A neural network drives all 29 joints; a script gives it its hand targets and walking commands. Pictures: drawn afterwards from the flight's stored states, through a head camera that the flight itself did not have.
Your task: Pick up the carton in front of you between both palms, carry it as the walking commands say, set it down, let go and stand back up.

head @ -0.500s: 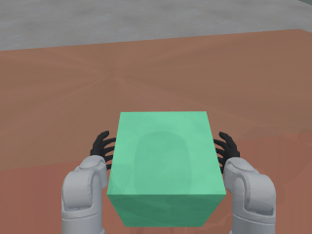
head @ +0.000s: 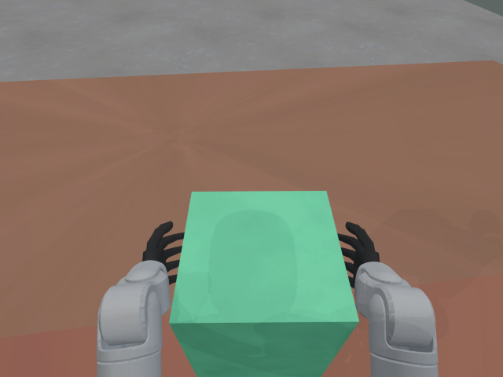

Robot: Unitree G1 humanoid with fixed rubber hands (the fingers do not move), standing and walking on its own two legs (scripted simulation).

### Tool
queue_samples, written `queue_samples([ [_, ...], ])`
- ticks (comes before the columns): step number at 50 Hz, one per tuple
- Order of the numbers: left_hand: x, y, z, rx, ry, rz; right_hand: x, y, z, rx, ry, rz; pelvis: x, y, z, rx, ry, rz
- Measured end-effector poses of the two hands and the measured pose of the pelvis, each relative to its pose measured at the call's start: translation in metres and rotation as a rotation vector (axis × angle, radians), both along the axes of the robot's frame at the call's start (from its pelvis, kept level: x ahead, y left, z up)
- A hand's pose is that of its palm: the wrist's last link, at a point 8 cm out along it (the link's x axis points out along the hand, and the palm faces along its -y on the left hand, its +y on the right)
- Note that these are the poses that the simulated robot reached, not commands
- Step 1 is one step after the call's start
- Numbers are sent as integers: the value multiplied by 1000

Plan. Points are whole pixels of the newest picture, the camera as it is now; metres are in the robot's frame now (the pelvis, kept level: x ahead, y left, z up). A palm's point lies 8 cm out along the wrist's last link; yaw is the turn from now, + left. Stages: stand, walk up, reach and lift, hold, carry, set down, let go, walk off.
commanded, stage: carry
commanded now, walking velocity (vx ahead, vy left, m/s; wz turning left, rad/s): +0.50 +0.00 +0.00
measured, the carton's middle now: (259, 288) +0.28 +0.00 +0.01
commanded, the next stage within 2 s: none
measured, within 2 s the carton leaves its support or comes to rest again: neither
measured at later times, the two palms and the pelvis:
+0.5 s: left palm (197, 119) +0.61 +0.13 +0.12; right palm (334, 121) +0.62 -0.17 +0.11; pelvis +0.33 -0.03 +0.00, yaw +2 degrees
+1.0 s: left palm (209, 53) +1.02 +0.15 +0.10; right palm (305, 52) +1.01 -0.15 +0.11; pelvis +0.65 +0.00 -0.02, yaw -1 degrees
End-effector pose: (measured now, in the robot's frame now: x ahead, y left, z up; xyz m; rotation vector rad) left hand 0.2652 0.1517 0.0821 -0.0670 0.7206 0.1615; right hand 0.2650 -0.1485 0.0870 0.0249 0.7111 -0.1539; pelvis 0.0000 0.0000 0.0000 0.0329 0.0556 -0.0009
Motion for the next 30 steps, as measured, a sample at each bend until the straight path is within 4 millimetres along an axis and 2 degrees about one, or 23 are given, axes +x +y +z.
queue_samples([
  [2, 25, 2, -7, 3, 49, -20, 20, 2, -7, 2, 49, -19, 22, 7, 6, -9, 6, -16],
  [5, 60, 2, -7, 13, 95, -52, 46, 2, -9, 7, 96, -47, 54, 14, 18, -26, 16, -29],
  [9, 109, 2, 3, 13, 81, -73, 90, 2, 2, 1, 82, -63, 102, 17, 30, -49, 26, -26],
  [13, 158, 2, 15, 13, 31, -62, 144, 3, 17, -2, 32, -49, 155, 14, 34, -59, 27, -15],
  [19, 244, -4, 32, 16, -68, -9, 244, -4, 32, 10, -67, -7, 245, -3, 22, -47, 11, -4],
  [24, 332, -18, 35, 29, -129, 34, 341, -18, 25, 42, -128, 23, 323, -24, -3, -51, -16, 27],
  [30, 414, -22, 37, 62, -20, 57, 437, -22, 27, 39, -22, 74, 384, -38, 14, -27, -1, 37],
])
